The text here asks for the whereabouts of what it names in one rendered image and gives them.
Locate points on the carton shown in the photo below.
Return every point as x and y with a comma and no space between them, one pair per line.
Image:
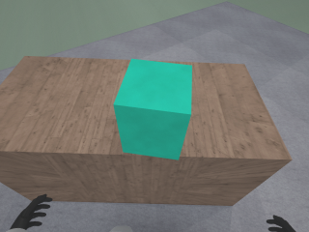
153,108

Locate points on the left robot hand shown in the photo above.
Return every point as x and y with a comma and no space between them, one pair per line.
23,220

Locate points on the right robot hand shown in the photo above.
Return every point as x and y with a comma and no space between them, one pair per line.
286,227

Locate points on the pedestal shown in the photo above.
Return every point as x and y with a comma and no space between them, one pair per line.
59,136

